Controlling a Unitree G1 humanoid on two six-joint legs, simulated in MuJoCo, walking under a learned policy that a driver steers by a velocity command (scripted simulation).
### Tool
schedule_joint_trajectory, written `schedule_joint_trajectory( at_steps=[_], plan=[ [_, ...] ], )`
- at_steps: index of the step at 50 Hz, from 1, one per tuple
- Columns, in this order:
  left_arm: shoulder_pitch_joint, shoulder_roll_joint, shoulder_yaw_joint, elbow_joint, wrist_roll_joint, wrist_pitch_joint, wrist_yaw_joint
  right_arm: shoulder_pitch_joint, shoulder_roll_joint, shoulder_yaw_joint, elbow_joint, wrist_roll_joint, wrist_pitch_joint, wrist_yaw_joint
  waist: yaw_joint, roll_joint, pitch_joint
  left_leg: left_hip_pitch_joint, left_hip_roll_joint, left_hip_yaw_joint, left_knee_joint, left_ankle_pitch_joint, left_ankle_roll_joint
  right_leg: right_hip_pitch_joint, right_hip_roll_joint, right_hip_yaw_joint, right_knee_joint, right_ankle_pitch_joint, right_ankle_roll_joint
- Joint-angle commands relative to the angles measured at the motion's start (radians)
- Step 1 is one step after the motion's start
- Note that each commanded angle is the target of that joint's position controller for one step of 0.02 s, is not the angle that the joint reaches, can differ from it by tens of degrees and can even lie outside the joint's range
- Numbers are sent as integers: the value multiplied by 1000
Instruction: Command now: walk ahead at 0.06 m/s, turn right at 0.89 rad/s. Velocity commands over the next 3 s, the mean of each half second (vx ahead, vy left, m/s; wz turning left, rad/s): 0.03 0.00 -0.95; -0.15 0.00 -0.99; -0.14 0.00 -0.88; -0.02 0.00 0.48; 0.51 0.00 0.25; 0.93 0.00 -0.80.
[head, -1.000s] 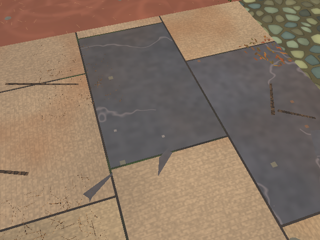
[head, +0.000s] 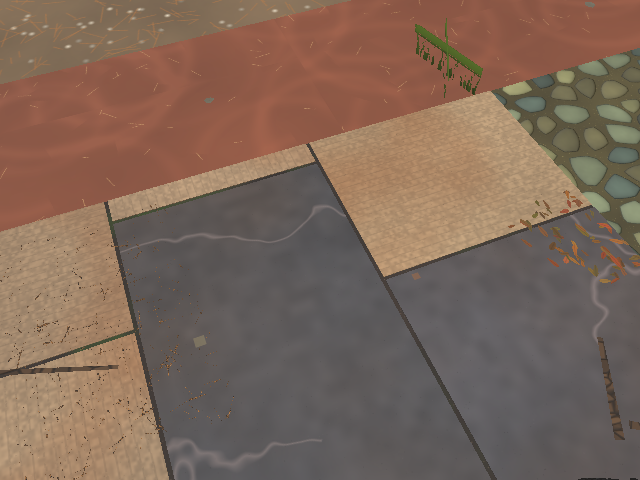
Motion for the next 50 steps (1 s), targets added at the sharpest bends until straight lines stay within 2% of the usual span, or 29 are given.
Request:
schedule_joint_trajectory(
  at_steps=[1, 4, 5, 6, 7, 8, 9, 10, 11, 13, 15, 18, 24, 27, 28, 29, 30, 31, 32, 33, 34, 36, 38, 43, 46, 47, 48, 49, 50],
  plan=[
    [26, 44, 5, -73, -2, -2, -29, -60, -177, -57, -65, 19, -15, 5, 6, 150, -179, 115, 270, -110, -103, 271, 199, 143, -1, -35, -155, 44, -33],
    [48, 67, 24, -75, -2, 12, -39, -46, -177, -66, -45, 50, -22, 18, 37, 127, -175, 105, 268, -45, 17, 173, 115, 282, 41, -72, -377, 132, -97],
    [90, 96, 40, -62, 5, 12, -28, 1, -144, -61, -23, 50, -22, 24, 47, 60, -172, 28, 221, -2, 129, 65, 53, 391, 61, -37, -453, 223, -136],
    [139, 234, 79, -70, 9, 7, -7, 45, -99, -50, -29, 19, -17, 31, 36, -249, -148, -220, 94, 99, 448, -279, -52, 553, -144, 283, -573, 600, -241],
    [86, 309, 79, -119, 41, -15, -6, -18, -85, -38, -95, -12, -16, 21, 21, -375, -184, -464, -44, -47, 697, -535, -95, 578, -297, 595, -601, 637, -437],
    [89, 254, 70, -122, 51, -38, -17, -99, -140, -52, -99, -3, -16, 12, 87, -215, -216, -480, -43, -171, 795, -484, -69, 556, -263, 541, -630, 537, -437],
    [62, 231, 60, -111, 40, -53, -15, -105, -141, -54, -99, 13, -17, 3, 56, -164, -186, -482, -37, -202, 785, -391, -42, 529, -208, 474, -629, 458, -382],
    [8, 195, 51, -114, 14, -52, -8, -68, -145, -59, -75, 9, -16, -9, 21, -104, -172, -480, -20, -213, 746, -312, -37, 511, -163, 421, -618, 393, -328],
    [-39, 170, 40, -127, 1, -43, 1, -49, -157, -63, -67, 2, -14, -15, 1, -121, -168, -452, -19, -218, 712, -265, -41, 476, -143, 397, -612, 394, -305],
    [-71, 152, 29, -145, 11, -31, 14, -20, -147, -62, -53, 4, -17, -7, -20, -129, -193, -373, -56, -211, 693, -199, -56, 424, -98, 373, -604, 434, -295],
    [-64, 156, 32, -145, 10, -28, 21, -20, -127, -55, -44, 12, -19, -1, -15, -108, -200, -352, -86, -220, 584, -166, -69, 429, -75, 388, -597, 409, -290],
    [-69, 170, 39, -148, 4, -22, 28, -40, -114, -47, -46, 17, -20, 5, -6, -124, -194, -313, -115, -245, 435, -150, -80, 419, -57, 451, -588, 321, -288],
    [-88, 175, 46, -157, 2, -10, 17, -38, -136, -52, -45, 24, -34, 22, 9, -174, -177, -174, -141, -279, 236, -165, -64, 370, -25, 590, -568, 268, -277],
    [-126, 167, 44, -166, -9, -5, 13, 20, -154, -64, -30, 28, -44, 29, -24, -177, -174, -10, -127, -264, 26, -79, -39, 324, 25, 626, -530, 242, -242],
    [-123, 144, 36, -167, -14, -4, 13, 48, -173, -73, -20, 25, -44, 26, -33, -138, -183, 104, -69, -274, -73, 18, -18, 264, 70, 593, -475, 136, -207],
    [-32, 75, 18, -152, -8, -1, 9, 38, -224, -81, -33, 11, -33, 19, 18, 53, -235, 244, 139, -437, -96, 48, 60, 159, 168, 459, -284, -205, -154],
    [-31, 105, 27, -175, -16, -10, 7, 21, -251, -82, -40, -21, -25, 17, 41, 295, -172, 192, 285, -661, -160, 109, 204, -13, 268, 261, -72, -318, -100],
    [-20, 195, 54, -155, -1, -20, 4, -25, -203, -72, -66, -26, -29, 12, 42, 229, -128, 145, 326, -653, -164, 81, 243, -55, 177, 243, 94, -253, -62],
    [-16, 217, 65, -132, -4, -17, 2, -77, -154, -58, -84, -16, -25, 1, 49, 172, -97, 103, 271, -529, -137, 111, 219, -44, 149, 213, 165, -194, -41],
    [6, 196, 64, -106, -4, -7, 6, -104, -129, -49, -97, -8, -17, -10, 53, 128, -88, 89, 214, -427, -107, 168, 194, -34, 141, 193, 234, -154, -20],
    [33, 170, 57, -95, -2, 1, 7, -116, -122, -43, -101, 0, -11, -18, 52, 120, -86, 94, 196, -360, -80, 294, 196, -44, 134, 171, 317, -127, -1],
    [36, 123, 40, -99, -15, 8, 8, -98, -126, -36, -100, -6, 2, -26, 41, 126, -98, 115, 175, -235, -48, 549, 215, -41, 113, 97, 345, -109, 25],
    [0, 95, 27, -118, -21, 9, 11, -62, -140, -39, -92, -12, 18, -29, 10, 154, -126, 209, 193, -185, -32, 648, 237, -69, 73, 61, 269, -92, 46],
    [12, 54, 8, -124, -13, 4, -15, -61, -178, -60, -77, 5, 47, -25, -4, 194, -195, 265, 235, -70, -1, 666, 224, 78, 5, -3, -29, -71, 33],
    [67, 69, 18, -108, -13, 5, -34, -53, -174, -65, -57, 27, 44, -20, 12, 207, -198, 273, 258, -45, 36, 587, 197, 157, 8, -45, -211, -27, -8],
    [114, 68, 23, -92, -12, 2, -37, -70, -162, -63, -52, 38, 41, -21, 43, 190, -193, 245, 249, -20, 82, 532, 165, 216, 19, -58, -328, 54, -35],
    [148, 86, 33, -77, -4, -4, -31, -50, -124, -56, -36, 48, 36, -20, 58, 134, -159, 181, 207, 11, 152, 403, 104, 277, 45, -37, -470, 199, -75],
    [142, 171, 59, -91, 8, -14, -14, 15, -110, -57, -22, 31, 31, -14, 31, -76, -109, 5, 119, 56, 293, 46, 8, 370, -34, 147, -563, 764, -141],
    [152, 316, 86, -109, 45, -15, -1, -39, -78, -46, -72, 1, 32, -5, 14, -413, -101, -329, -38, 34, 553, -506, -81, 488, -283, 529, -570, 1193, -322]
  ],
)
